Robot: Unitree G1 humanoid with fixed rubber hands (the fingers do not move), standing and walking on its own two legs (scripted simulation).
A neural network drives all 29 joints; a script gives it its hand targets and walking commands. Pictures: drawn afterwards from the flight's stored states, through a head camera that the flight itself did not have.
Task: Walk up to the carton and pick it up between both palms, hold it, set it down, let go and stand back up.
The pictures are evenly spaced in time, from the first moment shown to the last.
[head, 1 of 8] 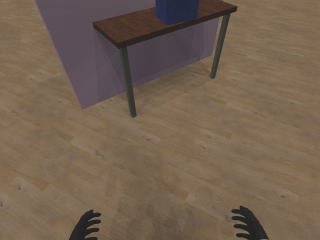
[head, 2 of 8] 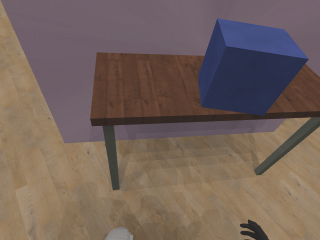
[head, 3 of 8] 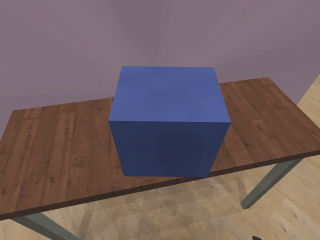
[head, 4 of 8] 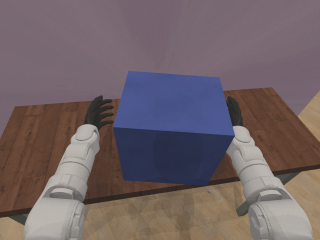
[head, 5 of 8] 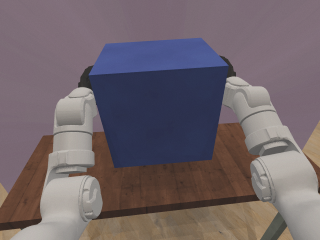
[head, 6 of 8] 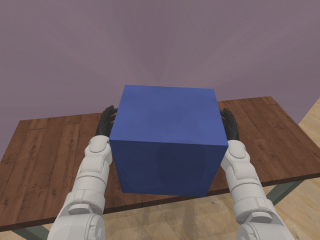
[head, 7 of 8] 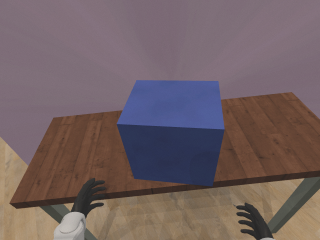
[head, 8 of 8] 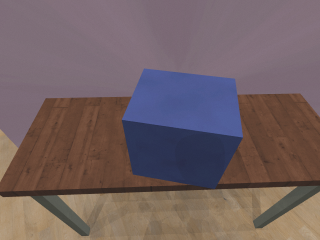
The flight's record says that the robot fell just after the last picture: no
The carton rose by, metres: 0.21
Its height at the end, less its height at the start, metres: +0.00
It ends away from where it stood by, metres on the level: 0.01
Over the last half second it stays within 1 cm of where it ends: yes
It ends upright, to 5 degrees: yes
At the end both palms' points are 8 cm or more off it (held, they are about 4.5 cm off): yes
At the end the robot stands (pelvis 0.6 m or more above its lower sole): yes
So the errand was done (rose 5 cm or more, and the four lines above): yes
